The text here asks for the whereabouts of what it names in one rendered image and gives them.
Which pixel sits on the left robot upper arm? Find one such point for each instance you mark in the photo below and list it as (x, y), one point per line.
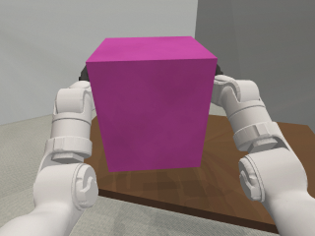
(61, 193)

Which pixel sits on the left robot hand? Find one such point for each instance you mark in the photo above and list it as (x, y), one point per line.
(84, 75)

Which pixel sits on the robot left forearm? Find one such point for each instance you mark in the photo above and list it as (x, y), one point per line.
(69, 141)

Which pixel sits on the carton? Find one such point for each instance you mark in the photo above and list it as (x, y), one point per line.
(152, 98)

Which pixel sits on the right robot upper arm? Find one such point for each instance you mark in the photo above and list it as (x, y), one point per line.
(275, 179)

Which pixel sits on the right robot hand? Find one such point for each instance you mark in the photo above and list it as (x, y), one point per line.
(218, 71)

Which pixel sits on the table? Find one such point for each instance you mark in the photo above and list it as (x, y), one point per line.
(213, 190)

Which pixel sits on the robot right forearm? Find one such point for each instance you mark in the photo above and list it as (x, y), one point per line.
(253, 129)

